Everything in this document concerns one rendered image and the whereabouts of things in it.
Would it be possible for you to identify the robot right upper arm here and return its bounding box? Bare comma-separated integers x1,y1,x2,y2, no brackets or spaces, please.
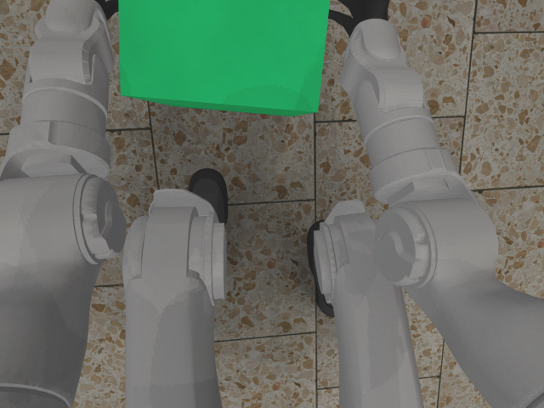
372,198,544,408

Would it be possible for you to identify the right robot hand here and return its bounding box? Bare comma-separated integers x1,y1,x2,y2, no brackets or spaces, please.
328,0,389,37

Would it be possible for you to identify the carton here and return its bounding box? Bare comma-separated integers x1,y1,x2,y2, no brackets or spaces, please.
118,0,330,116

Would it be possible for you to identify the robot left forearm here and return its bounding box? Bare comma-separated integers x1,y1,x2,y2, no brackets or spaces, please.
0,0,115,182

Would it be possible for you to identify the robot left shin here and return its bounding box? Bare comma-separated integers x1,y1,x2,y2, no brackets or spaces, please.
122,189,219,290

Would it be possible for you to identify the left robot hand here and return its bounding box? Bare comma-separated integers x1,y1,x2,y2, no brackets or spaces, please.
95,0,119,22

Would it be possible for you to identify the right robot thigh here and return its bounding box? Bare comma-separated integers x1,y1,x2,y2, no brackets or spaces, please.
314,212,424,408

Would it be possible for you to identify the robot right forearm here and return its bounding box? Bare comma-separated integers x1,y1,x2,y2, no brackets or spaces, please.
339,19,498,240

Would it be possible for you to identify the robot left upper arm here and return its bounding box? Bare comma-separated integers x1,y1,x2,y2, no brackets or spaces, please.
0,173,127,408

